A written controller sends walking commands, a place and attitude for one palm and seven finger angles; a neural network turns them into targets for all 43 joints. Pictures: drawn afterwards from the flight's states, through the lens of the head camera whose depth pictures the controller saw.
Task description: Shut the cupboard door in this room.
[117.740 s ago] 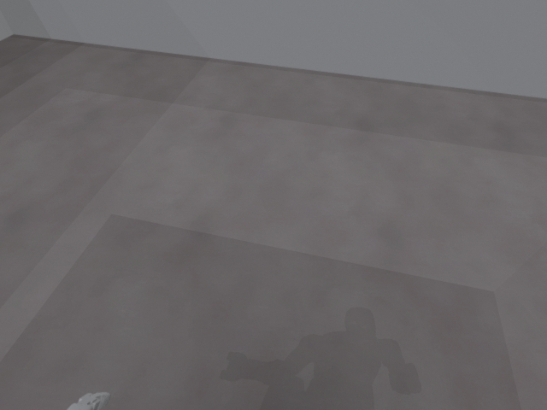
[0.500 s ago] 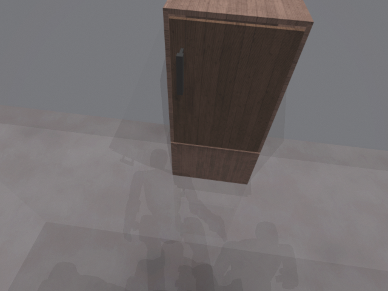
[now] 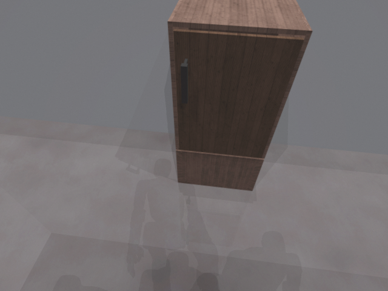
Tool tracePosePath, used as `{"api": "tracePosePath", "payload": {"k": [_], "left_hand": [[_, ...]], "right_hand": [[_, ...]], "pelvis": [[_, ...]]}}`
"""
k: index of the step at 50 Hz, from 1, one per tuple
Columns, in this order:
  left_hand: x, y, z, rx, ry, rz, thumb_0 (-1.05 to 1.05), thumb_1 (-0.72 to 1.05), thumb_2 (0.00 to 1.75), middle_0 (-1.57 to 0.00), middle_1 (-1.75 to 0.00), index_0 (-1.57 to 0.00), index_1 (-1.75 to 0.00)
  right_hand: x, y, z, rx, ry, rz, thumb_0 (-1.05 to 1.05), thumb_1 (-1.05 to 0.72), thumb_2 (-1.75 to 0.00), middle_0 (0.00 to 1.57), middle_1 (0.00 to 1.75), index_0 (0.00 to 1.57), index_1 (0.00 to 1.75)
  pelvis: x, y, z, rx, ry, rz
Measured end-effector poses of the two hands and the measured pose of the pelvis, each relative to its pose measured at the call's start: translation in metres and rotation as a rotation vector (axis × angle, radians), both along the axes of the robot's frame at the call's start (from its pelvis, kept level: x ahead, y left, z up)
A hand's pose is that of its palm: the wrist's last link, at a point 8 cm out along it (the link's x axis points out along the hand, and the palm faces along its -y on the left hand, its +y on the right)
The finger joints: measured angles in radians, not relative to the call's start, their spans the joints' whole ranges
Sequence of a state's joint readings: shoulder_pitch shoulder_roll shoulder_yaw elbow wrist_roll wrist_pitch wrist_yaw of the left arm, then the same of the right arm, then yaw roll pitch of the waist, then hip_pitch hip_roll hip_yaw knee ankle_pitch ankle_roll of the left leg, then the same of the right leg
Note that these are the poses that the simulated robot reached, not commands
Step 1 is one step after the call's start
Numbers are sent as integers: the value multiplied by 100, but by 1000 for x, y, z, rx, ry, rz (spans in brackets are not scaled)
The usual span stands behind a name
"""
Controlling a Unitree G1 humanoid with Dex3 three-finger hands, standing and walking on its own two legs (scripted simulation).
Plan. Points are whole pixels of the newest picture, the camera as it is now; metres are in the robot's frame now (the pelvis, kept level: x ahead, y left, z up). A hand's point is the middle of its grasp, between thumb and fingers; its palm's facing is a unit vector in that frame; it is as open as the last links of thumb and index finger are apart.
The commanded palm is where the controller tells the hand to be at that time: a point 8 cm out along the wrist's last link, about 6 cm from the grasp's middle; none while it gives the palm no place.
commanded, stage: let the arm hang, fingers relaxed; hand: left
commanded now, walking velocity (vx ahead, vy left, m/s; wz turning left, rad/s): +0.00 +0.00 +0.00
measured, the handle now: (185, 81) +0.81 +0.08 -0.01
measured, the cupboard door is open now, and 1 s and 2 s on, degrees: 0 0 0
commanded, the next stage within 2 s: look to check the result in 0.28 s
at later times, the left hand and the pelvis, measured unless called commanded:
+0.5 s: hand out of the picture -0.02 +0.17 -0.18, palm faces +0.03 -0.98 -0.18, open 7.4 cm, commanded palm none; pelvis +0.01 +0.00 +0.00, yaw +0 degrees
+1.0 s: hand out of the picture +0.01 +0.16 -0.18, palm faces +0.02 -0.99 -0.16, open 7.4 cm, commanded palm none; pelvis +0.02 +0.00 +0.00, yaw +0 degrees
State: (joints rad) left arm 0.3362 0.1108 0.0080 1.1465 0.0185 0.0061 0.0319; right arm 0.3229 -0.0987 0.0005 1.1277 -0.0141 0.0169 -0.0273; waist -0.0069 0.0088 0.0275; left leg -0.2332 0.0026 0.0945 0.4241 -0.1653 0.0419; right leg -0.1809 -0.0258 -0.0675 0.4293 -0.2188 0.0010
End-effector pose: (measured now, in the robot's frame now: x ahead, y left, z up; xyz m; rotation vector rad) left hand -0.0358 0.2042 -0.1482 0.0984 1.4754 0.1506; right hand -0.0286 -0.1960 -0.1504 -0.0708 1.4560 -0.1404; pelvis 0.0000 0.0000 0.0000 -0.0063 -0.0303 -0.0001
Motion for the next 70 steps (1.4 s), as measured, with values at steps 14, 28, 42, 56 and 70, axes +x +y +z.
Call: {"api": "tracePosePath", "payload": {"k": [14, 28, 42, 56, 70], "left_hand": [[16, 6, -1, -2, -40, -12, 1, 91, 89, -20, -30, -20, -30], [11, 13, 3, 22, 3, -15, 0, 91, 90, -20, -30, -20, -30], [34, 5, 1, 4, -34, -23, 0, 91, 89, -20, -30, -20, -30], [45, 5, 1, 4, -37, -26, 0, 91, 89, -20, -30, -20, -30], [46, 8, 3, 13, -25, -22, 0, 91, 89, -20, -30, -20, -30]], "right_hand": [[8, -8, 4, -38, -31, -4, 0, -91, -90, 20, 29, 20, 30], [14, -13, 4, -40, -18, 2, 0, -91, -90, 20, 29, 20, 30], [27, -12, 5, -36, -24, 8, 0, -91, -90, 20, 29, 20, 30], [36, -15, 7, -44, -23, 7, 0, -91, -90, 20, 29, 20, 30], [45, -16, 7, -49, -30, 13, 0, -91, -90, 20, 29, 20, 30]], "pelvis": [[1, 4, 1, 3, 5, -4], [7, 3, 2, 4, 5, -8], [14, 2, 2, 5, 6, -6], [23, 1, 3, 5, 7, -7], [30, 1, 3, 7, 4, -9]]}}
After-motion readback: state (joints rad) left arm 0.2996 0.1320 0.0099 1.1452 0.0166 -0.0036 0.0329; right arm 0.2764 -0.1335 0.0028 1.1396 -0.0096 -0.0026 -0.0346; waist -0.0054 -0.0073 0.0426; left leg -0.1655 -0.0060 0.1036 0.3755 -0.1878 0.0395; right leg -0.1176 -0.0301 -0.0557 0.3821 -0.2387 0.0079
